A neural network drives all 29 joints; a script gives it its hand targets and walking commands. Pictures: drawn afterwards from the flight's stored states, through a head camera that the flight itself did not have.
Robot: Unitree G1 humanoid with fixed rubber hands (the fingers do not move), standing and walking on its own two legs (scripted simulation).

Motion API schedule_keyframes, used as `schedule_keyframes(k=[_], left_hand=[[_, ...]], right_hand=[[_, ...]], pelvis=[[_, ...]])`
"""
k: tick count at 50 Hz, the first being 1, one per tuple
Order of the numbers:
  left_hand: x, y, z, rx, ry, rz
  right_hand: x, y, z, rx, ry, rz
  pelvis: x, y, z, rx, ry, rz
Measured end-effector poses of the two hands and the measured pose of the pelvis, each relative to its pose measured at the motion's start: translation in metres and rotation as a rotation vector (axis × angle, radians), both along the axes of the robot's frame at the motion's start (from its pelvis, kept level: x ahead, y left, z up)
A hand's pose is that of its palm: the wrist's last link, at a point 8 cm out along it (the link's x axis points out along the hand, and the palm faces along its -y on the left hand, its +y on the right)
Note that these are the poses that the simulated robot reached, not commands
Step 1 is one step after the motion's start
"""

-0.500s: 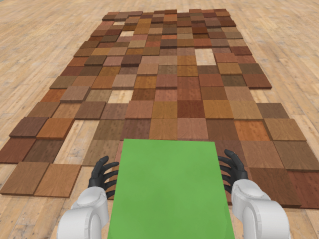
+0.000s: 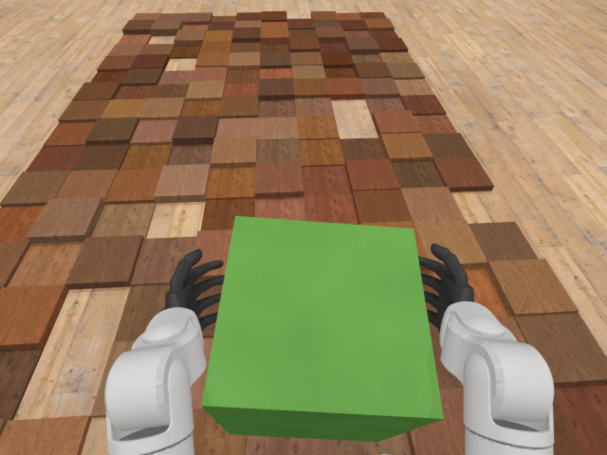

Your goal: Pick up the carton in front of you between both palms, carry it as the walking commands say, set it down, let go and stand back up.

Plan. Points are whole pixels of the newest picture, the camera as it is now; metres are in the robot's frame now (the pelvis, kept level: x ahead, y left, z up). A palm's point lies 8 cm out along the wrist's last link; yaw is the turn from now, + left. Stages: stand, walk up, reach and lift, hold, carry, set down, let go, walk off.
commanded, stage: carry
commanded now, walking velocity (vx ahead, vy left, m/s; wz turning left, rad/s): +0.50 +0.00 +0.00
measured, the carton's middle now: (313, 340) +0.28 +0.00 +0.02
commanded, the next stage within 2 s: none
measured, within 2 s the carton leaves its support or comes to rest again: neither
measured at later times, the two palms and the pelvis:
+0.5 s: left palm (216, 98) +0.69 +0.15 +0.14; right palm (378, 88) +0.73 -0.15 +0.14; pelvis +0.32 -0.03 +0.00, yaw +2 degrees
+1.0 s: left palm (233, 28) +1.05 +0.15 +0.14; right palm (354, 23) +1.05 -0.15 +0.14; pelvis +0.70 -0.01 -0.01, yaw +2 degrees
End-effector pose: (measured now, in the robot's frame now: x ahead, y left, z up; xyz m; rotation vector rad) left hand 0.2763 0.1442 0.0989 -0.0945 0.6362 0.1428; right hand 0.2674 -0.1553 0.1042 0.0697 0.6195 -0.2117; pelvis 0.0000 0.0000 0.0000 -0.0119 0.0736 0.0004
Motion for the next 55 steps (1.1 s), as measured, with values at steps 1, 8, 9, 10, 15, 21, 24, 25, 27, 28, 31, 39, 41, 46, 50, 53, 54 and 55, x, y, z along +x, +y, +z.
schedule_keyframes(k=[1,8,9,10,15,21,24,25,27,28,31,39,41,46,50,53,54,55], left_hand=[[0.017,0.0,0.004,-0.004,-0.016,0.008],[0.15,-0.011,0.027,0.042,-0.111,0.027],[0.171,-0.014,0.029,0.053,-0.122,0.03],[0.191,-0.016,0.03,0.066,-0.131,0.04],[0.274,-0.015,0.028,0.075,-0.065,0.098],[0.357,-0.003,0.033,0.028,-0.038,0.155],[0.401,0.002,0.038,0.015,-0.056,0.169],[0.416,0.004,0.039,0.012,-0.061,0.169],[0.446,0.006,0.039,0.0,-0.071,0.158],[0.462,0.008,0.038,-0.004,-0.076,0.152],[0.512,0.013,0.029,-0.019,-0.094,0.115],[0.618,0.005,0.006,-0.054,-0.004,0.033],[0.643,0.002,0.009,-0.065,-0.018,0.03],[0.712,0.001,0.027,-0.06,-0.097,0.037],[0.769,0.002,0.037,-0.02,-0.125,0.062],[0.799,0.01,0.04,0.006,-0.083,0.113],[0.806,0.014,0.04,0.006,-0.061,0.136],[0.811,0.019,0.04,0.003,-0.04,0.158]], right_hand=[[0.018,0.0,0.004,0.005,-0.016,0.001],[0.161,-0.012,0.02,0.02,-0.113,0.046],[0.185,-0.014,0.02,0.016,-0.123,0.054],[0.208,-0.016,0.018,0.014,-0.131,0.064],[0.307,-0.016,0.015,0.033,-0.077,0.097],[0.403,-0.004,0.028,0.088,-0.08,0.085],[0.445,0.001,0.031,0.087,-0.101,0.075],[0.459,0.002,0.031,0.087,-0.106,0.071],[0.485,0.005,0.03,0.088,-0.114,0.062],[0.498,0.007,0.028,0.087,-0.118,0.058],[0.534,0.013,0.022,0.075,-0.124,0.042],[0.612,0.004,0.003,0.053,-0.018,-0.053],[0.636,0.002,0.008,0.053,-0.032,-0.06],[0.712,0.0,0.031,0.042,-0.109,-0.037],[0.782,0.001,0.038,0.041,-0.136,0.013],[0.828,0.01,0.035,0.043,-0.093,0.077],[0.84,0.015,0.035,0.046,-0.071,0.094],[0.851,0.02,0.036,0.054,-0.052,0.108]], pelvis=[[0.013,-0.001,0.001,0.0,0.001,0.002],[0.113,-0.018,-0.014,0.017,-0.002,0.024],[0.129,-0.022,-0.02,0.017,-0.006,0.029],[0.143,-0.026,-0.026,0.01,-0.011,0.034],[0.196,-0.036,-0.019,0.004,0.005,0.036],[0.265,-0.04,-0.001,0.023,0.034,0.038],[0.307,-0.036,0.002,0.026,0.045,0.034],[0.323,-0.033,0.002,0.025,0.047,0.032],[0.355,-0.027,0.001,0.017,0.047,0.031],[0.373,-0.023,-0.002,0.013,0.045,0.03],[0.429,-0.009,-0.015,0.002,0.02,0.023],[0.531,0.01,-0.006,-0.008,0.027,0.026],[0.556,0.011,-0.002,-0.016,0.029,0.026],[0.628,0.005,0.0,-0.021,0.039,0.032],[0.696,-0.006,-0.007,-0.026,0.024,0.043],[0.738,-0.013,0.001,-0.034,0.013,0.049],[0.751,-0.014,0.007,-0.029,0.014,0.049],[0.763,-0.015,0.013,-0.024,0.017,0.049]])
